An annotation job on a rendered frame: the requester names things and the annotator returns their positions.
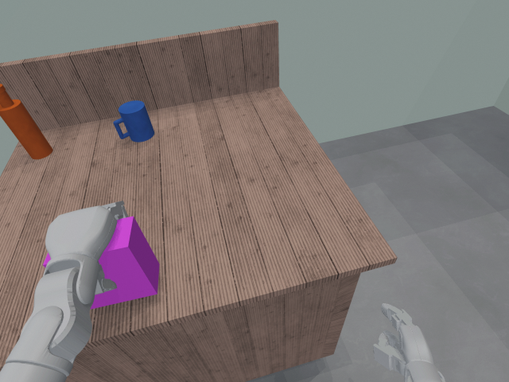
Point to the right robot forearm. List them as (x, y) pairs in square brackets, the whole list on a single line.
[(422, 371)]

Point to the table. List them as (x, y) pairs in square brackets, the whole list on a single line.
[(260, 241)]

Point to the left robot forearm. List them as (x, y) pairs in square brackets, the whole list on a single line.
[(60, 324)]

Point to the left robot hand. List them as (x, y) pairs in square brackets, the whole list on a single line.
[(87, 232)]

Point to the sponge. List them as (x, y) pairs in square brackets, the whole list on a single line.
[(129, 261)]

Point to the right robot hand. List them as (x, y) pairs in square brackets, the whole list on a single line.
[(394, 352)]

